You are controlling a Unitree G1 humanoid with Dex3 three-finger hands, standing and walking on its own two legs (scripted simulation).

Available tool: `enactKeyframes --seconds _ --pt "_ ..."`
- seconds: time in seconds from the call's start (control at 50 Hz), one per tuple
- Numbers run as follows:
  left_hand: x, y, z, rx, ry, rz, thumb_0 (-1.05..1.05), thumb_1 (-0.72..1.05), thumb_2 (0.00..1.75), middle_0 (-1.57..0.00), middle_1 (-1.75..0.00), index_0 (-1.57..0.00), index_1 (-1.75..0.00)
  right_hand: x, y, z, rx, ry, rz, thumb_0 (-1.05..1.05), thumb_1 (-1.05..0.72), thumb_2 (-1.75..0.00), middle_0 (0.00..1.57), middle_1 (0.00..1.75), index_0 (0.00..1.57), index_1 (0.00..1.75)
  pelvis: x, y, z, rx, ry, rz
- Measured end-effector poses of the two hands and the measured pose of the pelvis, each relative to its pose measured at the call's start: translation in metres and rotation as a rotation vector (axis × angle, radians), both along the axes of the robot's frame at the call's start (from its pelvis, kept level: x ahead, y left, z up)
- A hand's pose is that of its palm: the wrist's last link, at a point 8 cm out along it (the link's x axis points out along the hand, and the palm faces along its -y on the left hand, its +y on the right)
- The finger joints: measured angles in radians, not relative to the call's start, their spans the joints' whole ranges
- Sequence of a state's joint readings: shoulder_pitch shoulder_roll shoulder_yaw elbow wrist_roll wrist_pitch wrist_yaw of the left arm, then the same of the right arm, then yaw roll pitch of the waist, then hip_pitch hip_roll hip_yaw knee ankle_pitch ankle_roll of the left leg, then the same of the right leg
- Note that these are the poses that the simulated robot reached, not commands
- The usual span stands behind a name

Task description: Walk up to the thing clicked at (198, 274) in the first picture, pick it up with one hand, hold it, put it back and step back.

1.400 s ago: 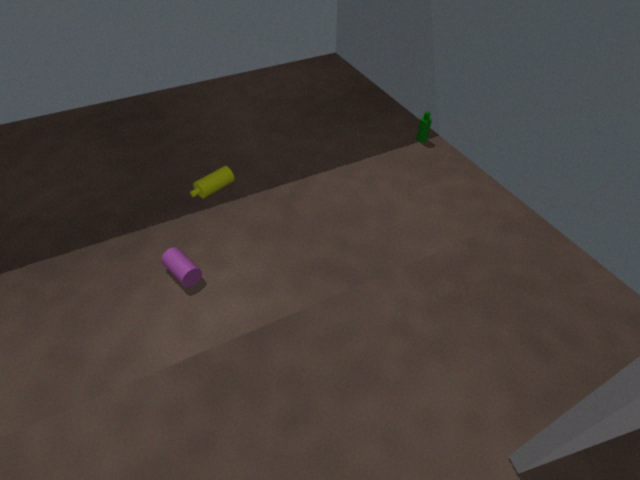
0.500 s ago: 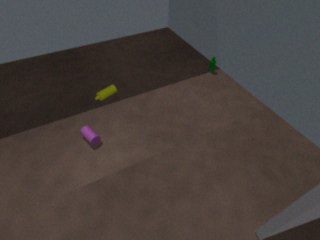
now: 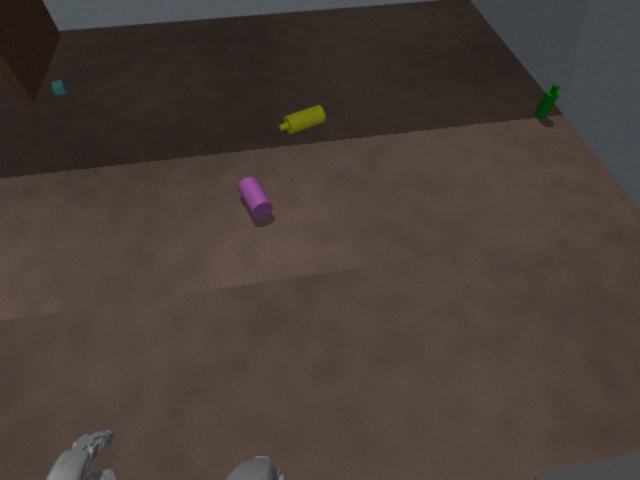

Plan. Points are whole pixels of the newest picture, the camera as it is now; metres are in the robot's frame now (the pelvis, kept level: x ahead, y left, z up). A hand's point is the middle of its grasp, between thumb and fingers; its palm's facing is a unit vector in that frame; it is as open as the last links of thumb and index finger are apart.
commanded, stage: walk up
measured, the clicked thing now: (255, 197) +1.16 +0.23 -0.73
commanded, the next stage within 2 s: none
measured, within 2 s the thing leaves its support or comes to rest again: neither
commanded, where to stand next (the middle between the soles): +0.09 +0.02 m, yaw +60 degrees
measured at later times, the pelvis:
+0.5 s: pelvis +0.01 +0.00 -0.01, yaw +24 degrees
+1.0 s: pelvis +0.01 -0.04 -0.01, yaw +44 degrees
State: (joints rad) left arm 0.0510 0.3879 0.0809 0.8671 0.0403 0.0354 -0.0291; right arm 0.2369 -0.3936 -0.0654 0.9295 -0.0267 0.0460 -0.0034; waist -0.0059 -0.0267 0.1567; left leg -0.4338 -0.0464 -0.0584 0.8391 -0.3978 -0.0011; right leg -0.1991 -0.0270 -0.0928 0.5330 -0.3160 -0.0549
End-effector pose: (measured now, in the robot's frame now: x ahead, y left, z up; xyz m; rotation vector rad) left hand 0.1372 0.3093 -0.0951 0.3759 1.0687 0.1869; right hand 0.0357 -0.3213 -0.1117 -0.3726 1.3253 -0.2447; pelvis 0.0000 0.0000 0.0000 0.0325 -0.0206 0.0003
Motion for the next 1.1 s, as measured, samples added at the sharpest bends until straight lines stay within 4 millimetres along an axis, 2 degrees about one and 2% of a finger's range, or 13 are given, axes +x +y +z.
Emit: enactKeyframes --seconds 0.08,0.14,0.24,0.32,0.46,0.6,0.7,0.8,0.86,0.92,0.98,1.1 --pt "-0.035 0.000 0.000 -0.008 0.010 0.069 0.01 0.90 0.89 -0.20 -0.30 -0.20 -0.30 0.043 -0.004 0.011 0.006 -0.070 0.108 0.01 -0.91 -0.90 0.20 0.30 0.21 0.30 0.001 -0.004 0.002 0.010 -0.010 0.065" --pt "-0.059 0.001 -0.006 -0.032 0.004 0.119 0.01 0.90 0.89 -0.20 -0.30 -0.20 -0.30 0.076 0.002 0.015 0.006 -0.114 0.193 0.01 -0.91 -0.90 0.20 0.30 0.20 0.30 0.002 -0.004 -0.001 -0.002 -0.022 0.120" --pt "-0.098 0.011 -0.028 -0.079 -0.003 0.220 0.01 0.90 0.89 -0.20 -0.30 -0.20 -0.30 0.128 0.028 0.020 -0.013 -0.179 0.330 0.01 -0.91 -0.90 0.20 0.30 0.20 0.30 0.006 0.003 -0.014 -0.023 -0.026 0.213" --pt "-0.126 0.020 -0.047 -0.097 0.029 0.301 0.01 0.90 0.89 -0.20 -0.30 -0.20 -0.30 0.157 0.052 0.025 -0.033 -0.246 0.419 0.01 -0.91 -0.90 0.20 0.30 0.21 0.30 0.007 0.010 -0.023 0.006 -0.028 0.259" --pt "-0.160 0.013 -0.032 -0.104 0.049 0.381 0.01 0.90 0.89 -0.20 -0.30 -0.20 -0.30 0.182 0.076 0.037 -0.007 -0.272 0.524 0.01 -0.90 -0.90 0.21 0.30 0.21 0.30 0.011 0.007 -0.010 -0.037 -0.021 0.378" --pt "-0.192 0.004 -0.013 0.004 0.046 0.493 0.01 0.90 0.89 -0.20 -0.30 -0.20 -0.30 0.215 0.078 0.021 0.051 -0.264 0.643 0.01 -0.90 -0.90 0.21 0.30 0.21 0.30 0.019 -0.014 -0.014 -0.045 -0.005 0.491" --pt "-0.217 -0.022 0.001 0.095 0.030 0.556 0.01 0.90 0.89 -0.20 -0.30 -0.20 -0.30 0.242 0.075 -0.005 0.097 -0.257 0.691 0.01 -0.90 -0.90 0.21 0.30 0.21 0.30 0.020 -0.037 -0.023 -0.047 -0.016 0.560" --pt "-0.246 -0.047 0.025 0.117 0.027 0.648 0.01 0.90 0.89 -0.20 -0.30 -0.20 -0.30 0.252 0.086 -0.005 0.147 -0.209 0.771 0.01 -0.90 -0.90 0.21 0.30 0.21 0.30 0.020 -0.044 -0.009 0.009 -0.011 0.640" --pt "-0.262 -0.056 0.032 0.127 0.028 0.685 0.01 0.90 0.89 -0.20 -0.30 -0.21 -0.30 0.255 0.090 -0.005 0.164 -0.190 0.806 0.01 -0.90 -0.90 0.21 0.30 0.21 0.30 0.019 -0.046 -0.006 0.010 -0.009 0.679" --pt "-0.280 -0.061 0.031 0.122 0.024 0.718 0.01 0.90 0.89 -0.20 -0.30 -0.21 -0.30 0.255 0.095 -0.005 0.156 -0.157 0.835 0.01 -0.91 -0.90 0.21 0.30 0.21 0.30 0.017 -0.045 -0.006 0.004 -0.013 0.721" --pt "-0.299 -0.063 0.021 0.102 0.018 0.754 0.01 0.90 0.89 -0.20 -0.30 -0.21 -0.30 0.255 0.105 -0.003 0.128 -0.133 0.880 0.01 -0.91 -0.90 0.21 0.30 0.21 0.30 0.014 -0.043 -0.010 0.000 -0.014 0.763" --pt "-0.339 -0.064 -0.023 0.023 0.049 0.856 0.01 0.90 0.89 -0.20 -0.30 -0.21 -0.30 0.258 0.133 0.005 0.059 -0.191 0.948 0.01 -0.90 -0.90 0.21 0.30 0.21 0.30 0.005 -0.028 -0.026 0.025 -0.018 0.812"
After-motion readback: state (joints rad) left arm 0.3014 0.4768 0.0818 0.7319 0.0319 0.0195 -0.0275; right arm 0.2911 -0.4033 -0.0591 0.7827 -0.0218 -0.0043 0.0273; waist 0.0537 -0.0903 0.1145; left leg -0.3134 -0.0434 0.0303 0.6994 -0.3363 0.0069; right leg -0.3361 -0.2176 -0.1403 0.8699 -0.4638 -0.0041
